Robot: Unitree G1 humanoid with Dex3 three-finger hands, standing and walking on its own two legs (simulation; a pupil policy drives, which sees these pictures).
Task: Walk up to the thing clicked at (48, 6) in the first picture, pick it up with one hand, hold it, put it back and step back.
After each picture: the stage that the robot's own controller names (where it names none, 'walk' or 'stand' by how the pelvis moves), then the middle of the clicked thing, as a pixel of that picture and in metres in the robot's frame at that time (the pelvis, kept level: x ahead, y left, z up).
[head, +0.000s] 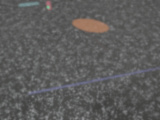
stand; (48, 5) +2.21 +0.50 -0.72
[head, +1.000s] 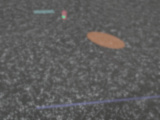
walk; (64, 15) +2.10 +0.22 -0.70
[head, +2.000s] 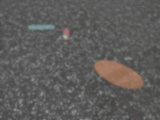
walk; (66, 34) +1.46 +0.14 -0.72
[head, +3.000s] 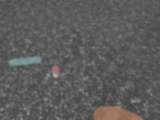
walk; (56, 71) +0.90 +0.22 -0.72
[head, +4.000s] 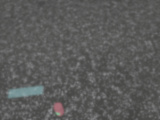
walk; (59, 109) +0.53 +0.24 -0.69
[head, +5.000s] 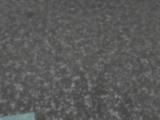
stand; out of the picture +0.31 +0.20 -0.70
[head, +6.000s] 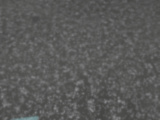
stand; out of the picture +0.30 +0.20 -0.73
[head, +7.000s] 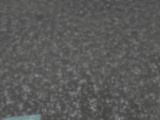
stand; out of the picture +0.30 +0.20 -0.73
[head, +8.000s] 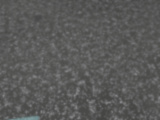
stand; out of the picture +0.29 +0.20 -0.73
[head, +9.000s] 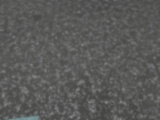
stand; out of the picture +0.29 +0.20 -0.73
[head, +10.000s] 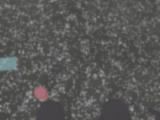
go down; (41, 94) +0.35 +0.20 -0.47
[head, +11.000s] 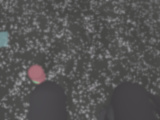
go down; (37, 75) +0.39 +0.21 -0.32
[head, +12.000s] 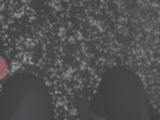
close in; out of the picture +0.37 +0.24 -0.24
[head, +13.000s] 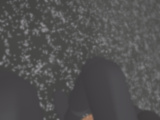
close; out of the picture +0.37 +0.26 -0.22
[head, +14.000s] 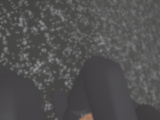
lift; out of the picture +0.37 +0.26 -0.22
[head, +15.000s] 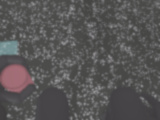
lift; (19, 82) +0.31 +0.21 -0.03
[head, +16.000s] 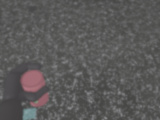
hold; (35, 89) +0.32 +0.17 +0.03
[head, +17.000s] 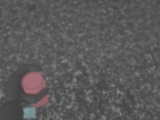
hold; (36, 90) +0.32 +0.17 +0.01
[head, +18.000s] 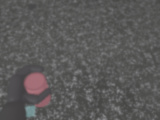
hold; (38, 90) +0.32 +0.17 +0.00
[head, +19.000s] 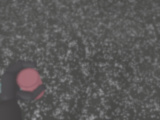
crouch; (31, 84) +0.35 +0.18 -0.05
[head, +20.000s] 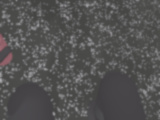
lower; out of the picture +0.45 +0.24 -0.10
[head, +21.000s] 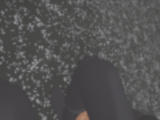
lower; out of the picture +0.42 +0.27 -0.22
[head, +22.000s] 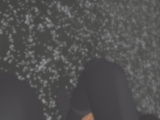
lower; out of the picture +0.39 +0.27 -0.22
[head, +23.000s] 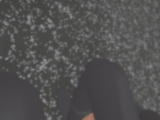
lower; out of the picture +0.38 +0.27 -0.22
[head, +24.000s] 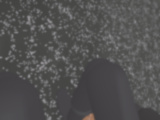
lower; out of the picture +0.37 +0.27 -0.23
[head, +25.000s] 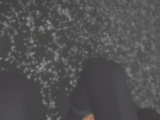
open; out of the picture +0.37 +0.23 -0.23
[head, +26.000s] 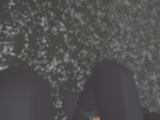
stand; out of the picture +0.36 +0.22 -0.23
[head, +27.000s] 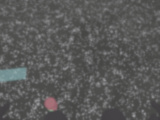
walk; (51, 104) +0.35 +0.18 -0.53
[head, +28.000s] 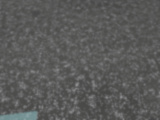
stand; out of the picture +0.30 +0.17 -0.67
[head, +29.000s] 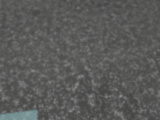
stand; out of the picture +0.31 +0.17 -0.67
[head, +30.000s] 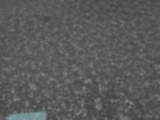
stand; out of the picture +0.32 +0.16 -0.72
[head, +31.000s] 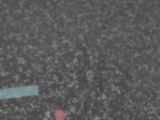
walk; (60, 115) +0.37 +0.13 -0.71
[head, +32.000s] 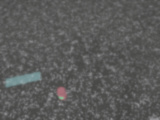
walk; (61, 93) +0.59 +0.20 -0.69
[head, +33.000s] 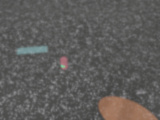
stand; (64, 63) +0.93 +0.17 -0.70
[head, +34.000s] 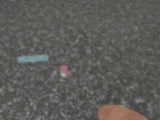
stand; (64, 71) +0.93 +0.17 -0.71
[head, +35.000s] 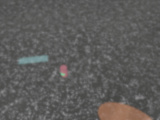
stand; (64, 71) +0.94 +0.19 -0.73
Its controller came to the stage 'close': yes
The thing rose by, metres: 0.72
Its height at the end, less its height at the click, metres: +0.00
